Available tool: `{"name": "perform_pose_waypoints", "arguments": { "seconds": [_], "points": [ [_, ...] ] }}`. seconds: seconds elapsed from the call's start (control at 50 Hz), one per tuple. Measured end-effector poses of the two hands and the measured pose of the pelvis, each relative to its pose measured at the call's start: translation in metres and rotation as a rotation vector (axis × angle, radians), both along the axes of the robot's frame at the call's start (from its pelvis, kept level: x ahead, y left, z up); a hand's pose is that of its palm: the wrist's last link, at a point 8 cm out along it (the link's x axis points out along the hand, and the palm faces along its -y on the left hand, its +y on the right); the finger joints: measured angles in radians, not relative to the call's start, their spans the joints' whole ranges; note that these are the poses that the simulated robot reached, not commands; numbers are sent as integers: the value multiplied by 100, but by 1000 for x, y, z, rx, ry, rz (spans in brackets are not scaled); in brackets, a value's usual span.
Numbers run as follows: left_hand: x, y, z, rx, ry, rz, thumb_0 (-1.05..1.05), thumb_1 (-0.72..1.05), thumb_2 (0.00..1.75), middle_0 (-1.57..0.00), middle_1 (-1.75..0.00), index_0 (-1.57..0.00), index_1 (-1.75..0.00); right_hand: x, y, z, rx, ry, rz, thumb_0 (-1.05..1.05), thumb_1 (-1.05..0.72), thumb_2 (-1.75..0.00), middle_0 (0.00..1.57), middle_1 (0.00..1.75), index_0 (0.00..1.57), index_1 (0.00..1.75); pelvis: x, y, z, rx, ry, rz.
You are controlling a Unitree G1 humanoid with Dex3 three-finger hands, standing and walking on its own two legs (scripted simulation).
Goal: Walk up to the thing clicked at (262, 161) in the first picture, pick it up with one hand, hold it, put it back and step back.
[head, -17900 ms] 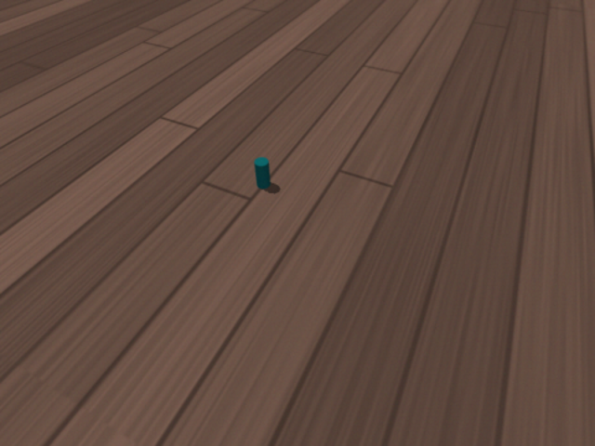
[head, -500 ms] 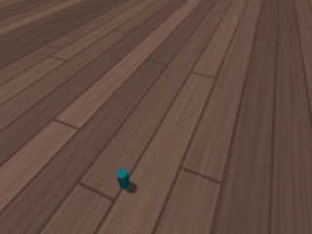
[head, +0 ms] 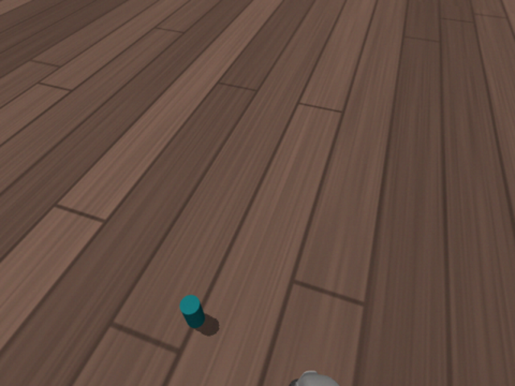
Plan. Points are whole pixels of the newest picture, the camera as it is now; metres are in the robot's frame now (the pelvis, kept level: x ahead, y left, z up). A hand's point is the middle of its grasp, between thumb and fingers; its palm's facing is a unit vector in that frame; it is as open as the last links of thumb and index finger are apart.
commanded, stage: walk up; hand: left
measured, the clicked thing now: (192, 312) +0.50 +0.22 -0.69
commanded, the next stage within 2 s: none
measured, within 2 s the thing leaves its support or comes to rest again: neither
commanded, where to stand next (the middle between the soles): +0.17 +0.00 m, yaw +3 degrees
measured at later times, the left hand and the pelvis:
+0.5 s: hand out of the picture +0.19 +0.27 -0.17, palm faces -0.03 -0.94 -0.33, open 7.4 cm; pelvis +0.11 +0.01 -0.01, yaw +0 degrees
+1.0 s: hand (116, 374) +0.20 +0.24 -0.14, palm faces -0.03 -0.94 -0.35, open 7.4 cm; pelvis +0.11 -0.01 +0.00, yaw -1 degrees
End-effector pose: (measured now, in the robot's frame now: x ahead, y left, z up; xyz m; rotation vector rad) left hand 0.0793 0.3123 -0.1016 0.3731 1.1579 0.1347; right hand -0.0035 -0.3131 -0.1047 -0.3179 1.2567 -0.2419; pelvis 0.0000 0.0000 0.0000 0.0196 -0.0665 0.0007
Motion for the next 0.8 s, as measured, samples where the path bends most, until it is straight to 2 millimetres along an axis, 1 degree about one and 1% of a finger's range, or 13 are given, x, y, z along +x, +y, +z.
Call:
{"name": "perform_pose_waypoints", "arguments": {
  "seconds": [0.06,0.1,0.14,0.2,0.26,0.3,0.4,0.44,0.5,0.58,0.66,0.72,0.8],
  "points": [
    [45,-14,-1,14,-73,-18,1,91,90,-20,-30,-20,-30,20,-8,-18,16,5,-8,0,-90,-89,20,30,20,30,24,-10,-12,-14,-4,3],
    [67,-23,2,11,-131,-24,1,91,90,-20,-30,-20,-30,38,-8,-24,27,6,0,0,-90,-89,20,30,20,30,34,-14,-14,-22,-11,7],
    [81,-30,8,-2,-170,-17,0,91,90,-20,-30,-20,-30,57,-8,-23,35,-6,19,0,-90,-89,20,30,20,30,44,-16,-11,-16,-14,7],
    [92,-35,16,-10,-183,-9,0,91,90,-20,-30,-20,-30,88,-8,-15,40,-41,48,0,-90,-89,20,30,20,30,59,-15,-3,-17,-7,6],
    [96,-32,17,-6,-159,-9,0,91,90,-20,-30,-20,-30,112,-9,-6,26,-67,70,0,-90,-89,20,30,20,30,73,-13,1,-20,3,2],
    [97,-27,12,-3,-136,-4,0,90,90,-20,-30,-20,-30,124,-9,-3,6,-69,80,0,-90,-89,20,30,20,30,81,-11,0,-22,8,0],
    [102,-6,-16,-13,-69,35,0,90,90,-20,-30,-20,-30,146,-6,-4,-67,-66,76,0,-90,-89,20,30,20,30,98,4,-14,-29,6,-2],
    [104,-1,-26,-20,-35,55,0,90,90,-20,-30,-20,-30,153,-1,-3,-78,-65,72,0,-90,-89,20,30,20,30,102,7,-16,-22,10,-6],
    [105,2,-32,-21,11,65,1,91,90,-20,-30,-20,-30,165,5,3,-84,-77,79,0,-90,-89,20,30,20,30,106,7,-14,-29,19,-7],
    [102,3,-34,-15,48,71,1,91,90,-20,-30,-20,-30,184,4,6,-87,-107,101,0,-90,-89,20,30,20,30,108,4,-13,-33,36,-18],
    [94,-1,-33,11,65,74,0,91,90,-20,-30,-20,-30,202,-4,-1,-75,-132,109,0,-90,-89,20,30,20,30,107,-3,-16,-48,37,-27],
    [87,-7,-28,18,79,72,0,91,90,-20,-30,-20,-30,210,-5,-5,-45,-139,88,0,-90,-89,20,30,20,30,108,-8,-13,-39,31,-19],
    [88,-15,-19,14,76,75,1,91,90,-20,-30,-20,-30,216,-2,-9,-5,-139,86,0,-90,-89,20,30,20,30,111,-10,-8,-24,24,-14]
  ]
}}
